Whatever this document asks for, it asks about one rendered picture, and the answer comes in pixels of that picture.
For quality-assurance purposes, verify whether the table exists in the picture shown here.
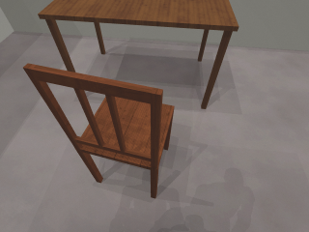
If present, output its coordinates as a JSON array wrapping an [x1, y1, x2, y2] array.
[[38, 0, 239, 109]]

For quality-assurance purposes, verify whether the chair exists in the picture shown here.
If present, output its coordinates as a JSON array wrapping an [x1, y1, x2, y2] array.
[[23, 63, 175, 199]]

